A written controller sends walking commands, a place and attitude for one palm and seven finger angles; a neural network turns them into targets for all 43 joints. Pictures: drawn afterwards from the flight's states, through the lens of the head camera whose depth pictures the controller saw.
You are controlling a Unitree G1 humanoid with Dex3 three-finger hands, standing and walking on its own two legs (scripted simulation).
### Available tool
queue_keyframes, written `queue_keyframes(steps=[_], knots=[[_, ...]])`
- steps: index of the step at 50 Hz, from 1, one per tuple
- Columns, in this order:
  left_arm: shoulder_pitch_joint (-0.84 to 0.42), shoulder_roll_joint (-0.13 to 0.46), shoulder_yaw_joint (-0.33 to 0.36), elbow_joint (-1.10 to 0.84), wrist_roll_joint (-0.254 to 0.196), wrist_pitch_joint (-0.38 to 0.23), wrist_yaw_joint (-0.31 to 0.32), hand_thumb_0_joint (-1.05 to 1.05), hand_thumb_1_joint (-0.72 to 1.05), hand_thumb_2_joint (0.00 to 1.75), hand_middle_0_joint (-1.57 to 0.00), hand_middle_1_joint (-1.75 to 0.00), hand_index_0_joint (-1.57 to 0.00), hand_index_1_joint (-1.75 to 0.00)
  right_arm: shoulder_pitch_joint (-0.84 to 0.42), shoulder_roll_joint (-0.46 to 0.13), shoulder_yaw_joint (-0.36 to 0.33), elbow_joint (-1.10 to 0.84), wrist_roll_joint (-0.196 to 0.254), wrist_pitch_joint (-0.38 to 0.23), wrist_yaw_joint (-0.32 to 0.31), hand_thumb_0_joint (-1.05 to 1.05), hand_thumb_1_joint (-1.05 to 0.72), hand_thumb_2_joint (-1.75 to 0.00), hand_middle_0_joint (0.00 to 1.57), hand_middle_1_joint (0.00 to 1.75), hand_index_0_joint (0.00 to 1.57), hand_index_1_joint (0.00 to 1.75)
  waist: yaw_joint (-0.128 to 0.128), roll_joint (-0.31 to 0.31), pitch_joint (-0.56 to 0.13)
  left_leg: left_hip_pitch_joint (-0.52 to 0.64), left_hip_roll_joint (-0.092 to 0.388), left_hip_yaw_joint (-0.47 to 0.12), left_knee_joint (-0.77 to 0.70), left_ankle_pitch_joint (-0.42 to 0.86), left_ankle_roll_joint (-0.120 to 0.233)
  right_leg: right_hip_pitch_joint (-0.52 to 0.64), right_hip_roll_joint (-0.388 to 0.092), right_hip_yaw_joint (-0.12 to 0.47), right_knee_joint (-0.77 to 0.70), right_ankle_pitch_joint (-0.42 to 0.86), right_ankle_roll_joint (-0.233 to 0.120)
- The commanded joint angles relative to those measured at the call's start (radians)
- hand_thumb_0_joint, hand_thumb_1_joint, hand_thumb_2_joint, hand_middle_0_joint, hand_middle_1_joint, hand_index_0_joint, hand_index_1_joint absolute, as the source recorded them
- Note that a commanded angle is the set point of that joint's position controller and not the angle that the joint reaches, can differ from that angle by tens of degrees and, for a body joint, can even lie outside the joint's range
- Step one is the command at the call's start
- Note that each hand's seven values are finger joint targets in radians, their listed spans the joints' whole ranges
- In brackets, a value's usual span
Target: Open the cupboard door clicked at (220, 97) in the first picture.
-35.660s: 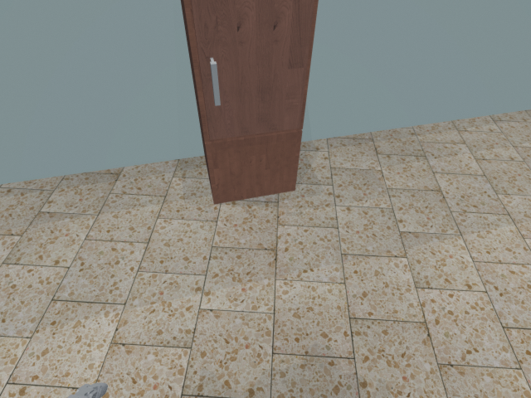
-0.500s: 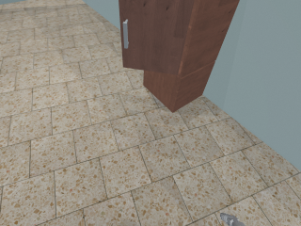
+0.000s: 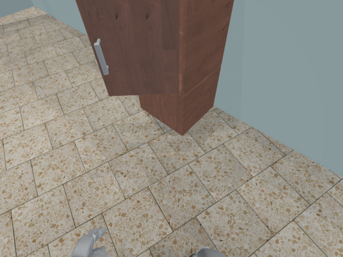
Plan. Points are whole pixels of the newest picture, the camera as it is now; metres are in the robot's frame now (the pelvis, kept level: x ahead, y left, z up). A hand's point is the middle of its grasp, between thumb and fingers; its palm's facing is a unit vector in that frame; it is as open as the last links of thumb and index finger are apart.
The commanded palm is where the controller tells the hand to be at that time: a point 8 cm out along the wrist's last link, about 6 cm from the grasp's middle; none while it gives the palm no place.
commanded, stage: take the last steps up to it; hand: left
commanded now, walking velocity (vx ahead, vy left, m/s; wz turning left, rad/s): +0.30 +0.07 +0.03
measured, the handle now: (102, 57) +0.94 +0.31 -0.07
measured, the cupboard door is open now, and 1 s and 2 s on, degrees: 44 44 44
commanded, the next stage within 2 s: come to a stop and stand still in 0.88 s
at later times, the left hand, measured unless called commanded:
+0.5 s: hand out of the picture +0.08 +0.17 -0.16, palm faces +0.17 -0.97 -0.17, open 7.3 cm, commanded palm none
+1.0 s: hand (99, 158) +0.44 +0.25 -0.15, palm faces -0.01 -0.97 -0.25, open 7.3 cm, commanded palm none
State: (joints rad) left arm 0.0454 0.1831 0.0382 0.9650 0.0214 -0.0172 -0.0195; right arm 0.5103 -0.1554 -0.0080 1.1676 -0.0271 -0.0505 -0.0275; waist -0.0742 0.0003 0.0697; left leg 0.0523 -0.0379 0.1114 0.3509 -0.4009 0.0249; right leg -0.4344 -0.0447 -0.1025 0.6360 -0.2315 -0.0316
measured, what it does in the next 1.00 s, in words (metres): walks ahead: right foot, then left foot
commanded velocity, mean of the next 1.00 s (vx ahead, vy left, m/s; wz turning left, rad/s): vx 0.23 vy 0.06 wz -0.01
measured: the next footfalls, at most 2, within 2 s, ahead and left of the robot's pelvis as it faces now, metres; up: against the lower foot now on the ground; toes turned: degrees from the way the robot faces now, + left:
right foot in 0.02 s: +0.12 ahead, -0.09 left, +0.00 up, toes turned -6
left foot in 0.56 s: +0.31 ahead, +0.16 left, +0.00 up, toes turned +9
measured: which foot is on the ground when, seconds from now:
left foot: down 0.00-0.04, up 0.06-0.54, down 0.56-1.00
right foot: up 0.00-0.00, down 0.02-0.56, up 0.58-0.98, down 1.00-1.00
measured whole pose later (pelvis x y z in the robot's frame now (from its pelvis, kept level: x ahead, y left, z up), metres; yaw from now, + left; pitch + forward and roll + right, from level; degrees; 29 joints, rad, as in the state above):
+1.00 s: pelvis +0.34 +0.05 +0.00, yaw +0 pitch +0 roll +3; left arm 0.13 0.20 0.05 0.99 0.03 -0.03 0.00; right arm 0.37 -0.17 -0.03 1.11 -0.03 -0.03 -0.02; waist -0.03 -0.01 0.05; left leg -0.11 -0.01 0.17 0.46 -0.35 0.02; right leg -0.35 -0.07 -0.08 0.58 -0.23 -0.02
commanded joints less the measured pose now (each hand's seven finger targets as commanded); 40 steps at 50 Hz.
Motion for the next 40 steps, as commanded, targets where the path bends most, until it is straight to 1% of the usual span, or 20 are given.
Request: queue_keyframes(steps=[1,2,3,4,6,8,11,16,22,24,25,26,27,28,29,30,32,34,38,40], knots=[[0.469,0.233,0.071,0.072,0.005,-0.041,0.020,0.00,0.90,0.90,-0.20,-0.30,-0.20,-0.30,-0.003,-0.098,-0.026,-0.077,0.030,-0.029,0.003,0.00,-0.90,-0.90,0.20,0.30,0.20,0.30,0.234,-0.255,-0.248,-0.586,0.011,0.000,0.676,0.046,0.001,0.799,-0.363,0.508,-0.220,0.224,-0.185],[0.467,0.249,0.070,0.073,-0.014,-0.037,0.025,0.00,0.90,0.90,-0.20,-0.30,-0.20,-0.30,-0.038,-0.131,-0.035,-0.092,0.026,-0.021,0.003,0.00,-0.90,-0.90,0.20,0.30,0.20,0.30,0.215,-0.195,-0.246,-0.629,0.026,-0.082,0.892,-0.188,-0.001,0.728,-0.465,0.608,-0.307,0.305,-0.244],[0.370,0.195,0.060,0.055,-0.015,-0.036,0.034,0.00,0.90,0.90,-0.20,-0.30,-0.20,-0.30,-0.092,-0.121,-0.043,-0.086,0.022,-0.014,0.003,0.00,-0.90,-0.90,0.20,0.30,0.20,0.30,0.187,-0.106,-0.138,-0.666,0.082,-0.143,0.943,-0.104,0.000,0.591,-0.419,0.522,-0.333,0.230,-0.222],[0.293,0.150,0.043,0.034,-0.017,-0.039,0.037,0.00,0.90,0.90,-0.20,-0.30,-0.20,-0.30,-0.137,-0.090,-0.042,-0.090,0.017,-0.005,0.007,0.00,-0.90,-0.90,0.20,0.30,0.20,0.30,0.157,-0.076,-0.031,-0.668,0.118,-0.152,0.923,-0.016,-0.006,0.427,-0.376,0.435,-0.364,0.234,-0.183],[0.225,0.078,0.021,0.023,-0.016,-0.048,0.035,0.00,0.90,0.90,-0.20,-0.30,-0.20,-0.30,-0.109,-0.027,-0.034,-0.077,0.006,0.021,0.013,0.00,-0.90,-0.90,0.20,0.30,0.20,0.30,0.087,-0.073,0.008,-0.590,0.147,-0.143,0.858,0.087,-0.024,0.251,-0.294,0.259,-0.418,0.215,-0.125],[0.232,0.055,0.018,0.038,-0.012,-0.059,0.035,0.00,0.90,0.90,-0.20,-0.30,-0.20,-0.30,-0.073,-0.007,-0.036,-0.063,0.001,0.036,0.022,0.00,-0.90,-0.90,0.20,0.30,0.20,0.30,0.062,-0.092,-0.011,-0.555,0.151,-0.114,0.783,0.134,-0.041,0.215,-0.248,0.167,-0.445,0.197,-0.109],[0.278,0.022,0.028,0.057,-0.006,-0.072,0.031,0.00,0.90,0.90,-0.20,-0.30,-0.20,-0.30,-0.121,0.001,-0.044,-0.083,-0.003,0.043,0.030,0.00,-0.90,-0.90,0.20,0.30,0.20,0.30,0.066,-0.093,-0.009,-0.587,0.152,-0.091,0.677,0.199,-0.063,0.238,-0.223,0.144,-0.470,0.191,-0.111],[0.345,0.064,0.021,0.102,-0.007,-0.081,0.028,0.00,0.90,0.90,-0.20,-0.30,-0.20,-0.30,-0.294,-0.022,-0.047,-0.151,0.002,0.034,0.046,0.00,-0.90,-0.90,0.20,0.30,0.20,0.30,0.101,-0.108,0.011,-0.676,0.147,-0.074,0.509,0.241,-0.074,0.369,-0.239,0.135,-0.454,0.317,-0.119],[0.400,0.109,0.023,0.149,0.005,-0.070,0.033,0.00,0.90,0.90,-0.20,-0.30,-0.20,-0.30,-0.458,-0.052,-0.044,-0.214,0.005,0.019,0.060,0.00,-0.90,-0.90,0.20,0.30,0.20,0.30,0.132,-0.114,0.046,-0.593,0.108,-0.037,0.318,0.180,-0.050,0.402,-0.285,0.144,-0.408,0.358,-0.116],[0.390,0.125,0.029,0.155,0.006,-0.064,0.034,0.00,0.90,0.90,-0.20,-0.30,-0.20,-0.30,-0.441,-0.060,-0.044,-0.215,0.006,0.010,0.057,0.00,-0.90,-0.90,0.20,0.30,0.20,0.30,0.112,-0.118,0.027,-0.507,0.079,-0.019,0.238,0.147,-0.031,0.416,-0.281,0.119,-0.345,0.420,-0.103],[0.381,0.125,0.029,0.158,0.003,-0.061,0.033,0.00,0.90,0.90,-0.20,-0.30,-0.20,-0.30,-0.391,-0.073,-0.045,-0.197,0.004,0.005,0.050,0.00,-0.90,-0.90,0.20,0.30,0.20,0.30,0.083,-0.109,0.007,-0.391,0.046,0.011,0.175,0.172,-0.022,0.380,-0.254,0.091,-0.272,0.486,-0.086],[0.369,0.122,0.029,0.157,0.000,-0.059,0.032,0.00,0.90,0.90,-0.20,-0.30,-0.20,-0.30,-0.282,-0.096,-0.049,-0.162,0.000,-0.003,0.040,0.00,-0.90,-0.90,0.20,0.30,0.20,0.30,0.032,-0.088,-0.051,-0.215,0.021,0.029,0.093,0.217,-0.008,0.331,-0.205,0.042,-0.126,0.536,-0.059],[0.381,0.095,0.021,0.149,-0.004,-0.057,0.026,0.00,0.90,0.90,-0.20,-0.30,-0.20,-0.30,-0.159,-0.166,-0.066,-0.125,-0.004,-0.009,0.030,0.00,-0.90,-0.90,0.20,0.30,0.20,0.30,-0.010,0.022,-0.136,0.021,0.123,-0.066,0.104,0.277,0.026,0.170,-0.146,0.005,0.075,0.359,-0.023],[0.386,0.040,0.010,0.122,-0.014,-0.057,0.021,0.00,0.90,0.90,-0.20,-0.30,-0.20,-0.30,-0.040,-0.266,-0.090,-0.111,-0.015,-0.013,0.017,0.00,-0.90,-0.90,0.20,0.30,0.20,0.30,-0.047,0.247,-0.223,0.193,0.383,-0.412,0.060,0.387,0.145,-0.063,-0.008,-0.070,0.358,-0.193,0.022],[0.328,0.039,0.006,0.085,-0.009,-0.055,0.028,0.00,0.90,0.90,-0.20,-0.30,-0.20,-0.30,0.001,-0.285,-0.089,-0.106,-0.003,0.002,0.006,0.00,-0.90,-0.90,0.20,0.30,0.20,0.30,-0.051,0.234,-0.229,0.177,0.464,-0.487,-0.011,0.504,0.211,-0.148,-0.002,0.019,0.550,-0.369,0.010],[0.294,0.046,0.013,0.074,-0.004,-0.050,0.032,0.00,0.90,0.90,-0.20,-0.30,-0.20,-0.30,-0.066,-0.258,-0.079,-0.123,-0.002,0.007,0.006,0.00,-0.90,-0.90,0.20,0.30,0.20,0.30,-0.022,0.116,-0.145,0.040,0.468,-0.424,-0.042,0.393,0.230,-0.173,-0.042,0.054,0.624,-0.345,-0.002],[0.292,0.037,0.014,0.089,0.005,-0.031,0.021,0.00,0.90,0.90,-0.20,-0.30,-0.20,-0.30,-0.222,-0.174,-0.052,-0.171,0.003,-0.003,0.002,0.00,-0.90,-0.90,0.20,0.30,0.20,0.30,0.043,0.129,-0.048,-0.193,0.391,-0.339,-0.122,0.176,0.174,-0.150,-0.092,0.088,0.609,-0.218,0.012],[0.321,0.011,0.016,0.099,0.010,-0.013,0.014,0.00,0.90,0.90,-0.20,-0.30,-0.20,-0.30,-0.234,-0.131,-0.040,-0.171,0.004,-0.011,-0.001,0.00,-0.90,-0.90,0.20,0.30,0.20,0.30,0.074,0.118,0.002,-0.282,0.336,-0.244,-0.160,0.230,0.145,-0.105,-0.093,0.078,0.556,-0.132,0.022],[0.298,-0.010,0.017,0.072,0.007,-0.001,0.013,0.00,0.90,0.90,-0.20,-0.30,-0.20,-0.30,-0.209,-0.118,-0.047,-0.159,0.000,-0.020,0.000,0.00,-0.90,-0.90,0.20,0.30,0.20,0.30,0.098,0.066,-0.021,-0.279,0.306,-0.151,-0.173,0.339,0.165,-0.062,-0.088,0.056,0.371,-0.064,0.030],[0.247,-0.011,0.014,0.047,0.007,0.001,0.011,0.00,0.90,0.90,-0.20,-0.30,-0.20,-0.30,-0.188,-0.123,-0.043,-0.151,0.000,-0.018,0.002,0.00,-0.90,-0.90,0.20,0.30,0.20,0.30,0.087,0.061,-0.006,-0.274,0.297,-0.137,-0.179,0.336,0.168,-0.041,-0.075,0.042,0.265,-0.039,0.032]])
